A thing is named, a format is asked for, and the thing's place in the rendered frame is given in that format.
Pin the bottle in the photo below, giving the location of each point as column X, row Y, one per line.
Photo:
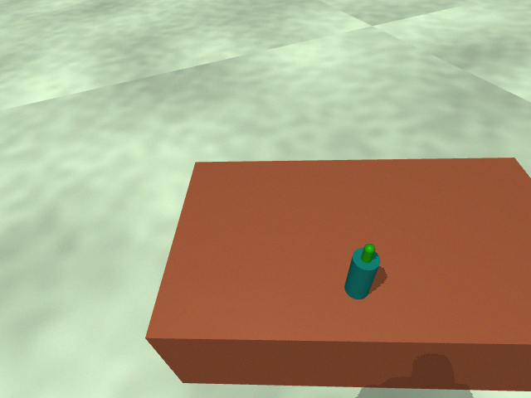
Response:
column 362, row 270

